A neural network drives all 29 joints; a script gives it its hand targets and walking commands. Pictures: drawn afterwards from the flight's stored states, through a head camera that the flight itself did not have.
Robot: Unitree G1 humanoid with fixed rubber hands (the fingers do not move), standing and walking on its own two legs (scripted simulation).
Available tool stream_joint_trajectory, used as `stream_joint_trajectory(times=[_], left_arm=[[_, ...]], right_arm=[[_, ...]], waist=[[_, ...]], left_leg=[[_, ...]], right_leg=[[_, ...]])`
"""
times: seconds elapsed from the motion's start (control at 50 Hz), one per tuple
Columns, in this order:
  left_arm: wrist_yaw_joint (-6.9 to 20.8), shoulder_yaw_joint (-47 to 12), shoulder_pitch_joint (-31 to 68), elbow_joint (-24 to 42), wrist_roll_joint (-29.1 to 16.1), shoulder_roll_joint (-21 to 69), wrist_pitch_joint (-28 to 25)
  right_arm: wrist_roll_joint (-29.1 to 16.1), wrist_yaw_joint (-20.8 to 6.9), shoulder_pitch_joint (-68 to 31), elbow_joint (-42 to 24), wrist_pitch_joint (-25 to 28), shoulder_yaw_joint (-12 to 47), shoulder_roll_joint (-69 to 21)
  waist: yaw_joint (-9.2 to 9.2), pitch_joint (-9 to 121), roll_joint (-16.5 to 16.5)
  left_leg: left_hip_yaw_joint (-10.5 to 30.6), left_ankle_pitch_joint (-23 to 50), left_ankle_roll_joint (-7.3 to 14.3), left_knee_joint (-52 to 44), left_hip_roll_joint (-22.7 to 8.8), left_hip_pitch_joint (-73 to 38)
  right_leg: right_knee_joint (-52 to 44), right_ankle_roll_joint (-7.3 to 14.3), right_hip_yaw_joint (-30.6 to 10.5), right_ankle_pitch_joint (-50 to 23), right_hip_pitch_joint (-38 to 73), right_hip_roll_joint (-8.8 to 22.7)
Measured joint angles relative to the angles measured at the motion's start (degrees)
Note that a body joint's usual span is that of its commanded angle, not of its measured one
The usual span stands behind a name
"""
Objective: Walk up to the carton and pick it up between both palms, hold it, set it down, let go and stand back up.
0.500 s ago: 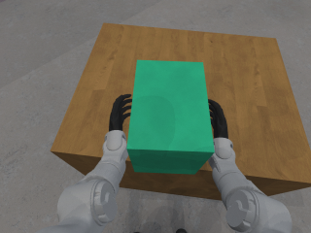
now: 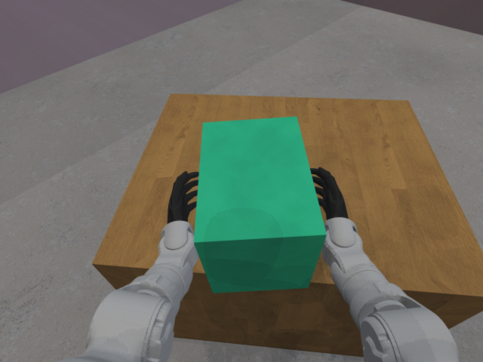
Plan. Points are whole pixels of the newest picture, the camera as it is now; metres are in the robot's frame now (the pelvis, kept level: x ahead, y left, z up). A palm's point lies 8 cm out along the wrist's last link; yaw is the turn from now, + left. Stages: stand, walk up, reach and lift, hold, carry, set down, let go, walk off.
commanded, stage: reach and lift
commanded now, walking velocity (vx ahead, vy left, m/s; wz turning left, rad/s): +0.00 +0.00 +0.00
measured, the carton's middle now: (255, 204) +0.42 -0.01 +0.01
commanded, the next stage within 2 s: none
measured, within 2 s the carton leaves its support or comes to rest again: neither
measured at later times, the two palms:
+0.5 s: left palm (174, 171) +0.37 +0.11 +0.17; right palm (373, 174) +0.35 -0.17 +0.17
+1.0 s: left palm (153, 173) +0.36 +0.13 +0.18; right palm (354, 172) +0.35 -0.14 +0.17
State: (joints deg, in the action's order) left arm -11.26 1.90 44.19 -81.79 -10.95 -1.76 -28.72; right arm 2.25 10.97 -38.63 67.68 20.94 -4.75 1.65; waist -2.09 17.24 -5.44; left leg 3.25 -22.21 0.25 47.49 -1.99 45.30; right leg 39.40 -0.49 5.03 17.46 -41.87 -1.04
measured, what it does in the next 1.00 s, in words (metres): stands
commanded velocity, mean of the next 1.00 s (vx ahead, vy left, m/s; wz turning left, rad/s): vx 0.00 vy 0.00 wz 0.00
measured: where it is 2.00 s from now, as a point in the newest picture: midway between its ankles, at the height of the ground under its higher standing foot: outside the picture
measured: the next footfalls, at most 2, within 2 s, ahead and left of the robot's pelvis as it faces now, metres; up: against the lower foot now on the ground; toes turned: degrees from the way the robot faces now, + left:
none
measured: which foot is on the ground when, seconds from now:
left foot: down 0.00-1.00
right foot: down 0.00-1.00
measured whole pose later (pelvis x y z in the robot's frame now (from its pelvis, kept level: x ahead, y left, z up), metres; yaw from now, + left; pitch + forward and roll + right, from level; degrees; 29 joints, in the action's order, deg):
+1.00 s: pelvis -0.02 -0.02 +0.04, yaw +2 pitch -3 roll -2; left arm -6.0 14.7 36.7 -31.8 10.9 1.8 18.9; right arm -4.6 12.1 -35.4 39.5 -10.3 -5.0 -1.2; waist -3.8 2.2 2.7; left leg 3.8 -11.6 -0.6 23.2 -0.8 8.8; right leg 16.1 0.1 3.5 7.6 -5.6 -0.9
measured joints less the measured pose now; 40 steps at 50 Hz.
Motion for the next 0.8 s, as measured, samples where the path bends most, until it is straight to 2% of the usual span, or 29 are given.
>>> stream_joint_trajectory(times=[0.14,0.26,0.36,0.48,0.6,0.7,0.8], left_arm=[[-0.7,-1.9,-0.2,8.5,0.3,-1.1,9.8],[-0.6,2.1,3.2,11.0,5.6,-1.4,21.5],[-0.2,7.5,5.3,13.2,10.8,-0.7,28.4],[1.6,16.3,6.9,17.0,17.8,1.1,32.7],[4.1,22.6,6.0,22.2,23.6,3.0,35.0],[5.6,21.6,3.2,27.4,23.8,3.6,36.4],[5.4,17.2,-0.5,33.6,20.6,3.3,37.8]], right_arm=[[-5.1,0.3,0.7,-8.3,-9.0,2.3,0.7],[-7.2,0.1,-2.5,-9.6,-18.7,0.6,1.0],[-6.0,-0.9,-5.3,-9.4,-24.3,-3.1,0.7],[-0.4,-2.6,-7.4,-9.8,-26.6,-10.8,-1.0],[5.4,-3.3,-5.7,-14.1,-27.3,-16.2,-4.3],[6.6,-3.1,-2.8,-18.3,-27.3,-16.2,-6.1],[3.7,-2.0,0.0,-22.0,-27.1,-11.7,-5.8]], waist=[[-1.13,-0.9,-0.1],[-2.52,-4.9,2.7],[-2.25,-6.8,5.0],[-1.42,-9.2,6.4],[0.15,-12.1,6.5],[1.41,-13.4,6.1],[1.64,-12.9,6.1]], left_leg=[[1.3,0.3,0.1,-0.7,0.6,-6.5],[0.6,3.6,0.1,-7.6,1.3,-16.8],[-0.7,7.3,-0.1,-14.5,1.5,-23.3],[-1.6,11.3,-0.3,-21.3,1.8,-28.0],[-2.3,13.5,-0.4,-25.3,1.7,-31.0],[-2.1,13.8,-0.5,-26.0,1.5,-31.5],[-1.3,13.1,-0.7,-25.3,1.3,-30.8]], right_leg=[[-1.3,-0.2,-0.1,-0.3,7.0,-0.1],[-7.0,-0.2,-1.2,-3.1,16.6,0.3],[-12.4,0.0,-2.7,-6.4,22.0,0.5],[-17.2,0.2,-3.7,-9.6,25.5,0.8],[-19.8,0.4,-4.3,-11.3,27.7,0.8],[-20.9,0.6,-4.1,-11.7,28.4,0.6],[-21.4,0.7,-3.2,-11.4,28.6,0.4]])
